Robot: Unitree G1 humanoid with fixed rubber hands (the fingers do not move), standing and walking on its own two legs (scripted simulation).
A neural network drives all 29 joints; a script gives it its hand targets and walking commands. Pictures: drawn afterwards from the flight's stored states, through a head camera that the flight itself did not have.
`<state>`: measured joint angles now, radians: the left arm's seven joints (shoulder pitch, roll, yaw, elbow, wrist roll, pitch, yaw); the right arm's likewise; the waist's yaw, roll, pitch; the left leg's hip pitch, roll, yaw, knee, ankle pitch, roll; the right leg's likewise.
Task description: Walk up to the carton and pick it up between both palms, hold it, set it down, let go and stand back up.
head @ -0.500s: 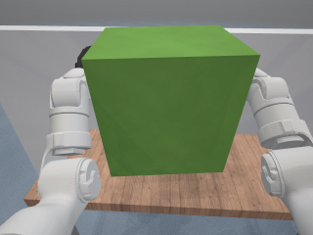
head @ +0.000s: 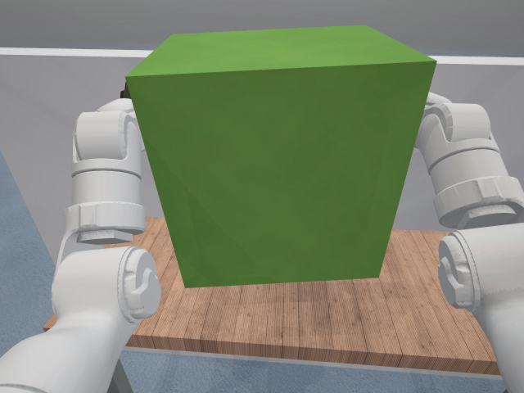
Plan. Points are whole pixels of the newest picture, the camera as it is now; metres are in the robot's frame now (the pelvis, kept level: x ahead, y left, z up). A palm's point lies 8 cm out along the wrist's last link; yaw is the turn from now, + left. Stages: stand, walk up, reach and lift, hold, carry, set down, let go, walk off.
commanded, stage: hold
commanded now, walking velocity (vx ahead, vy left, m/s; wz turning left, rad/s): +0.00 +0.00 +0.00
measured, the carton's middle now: (275, 156) +0.35 -0.02 +0.28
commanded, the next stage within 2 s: none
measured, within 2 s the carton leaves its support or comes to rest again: neither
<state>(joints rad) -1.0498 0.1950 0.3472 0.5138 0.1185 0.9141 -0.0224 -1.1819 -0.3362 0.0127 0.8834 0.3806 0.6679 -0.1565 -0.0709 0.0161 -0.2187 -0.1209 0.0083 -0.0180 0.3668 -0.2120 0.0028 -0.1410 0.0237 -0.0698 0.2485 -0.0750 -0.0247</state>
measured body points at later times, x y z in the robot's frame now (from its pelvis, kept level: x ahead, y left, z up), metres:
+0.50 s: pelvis +0.01 -0.01 +0.00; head -0.07 +0.01 +0.44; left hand +0.40 +0.19 +0.33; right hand +0.41 -0.17 +0.34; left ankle -0.01 +0.11 -0.75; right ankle +0.04 -0.10 -0.75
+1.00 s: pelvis -0.01 -0.01 +0.00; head -0.09 +0.00 +0.44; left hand +0.38 +0.19 +0.34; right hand +0.39 -0.18 +0.34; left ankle -0.01 +0.11 -0.75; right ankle +0.04 -0.10 -0.75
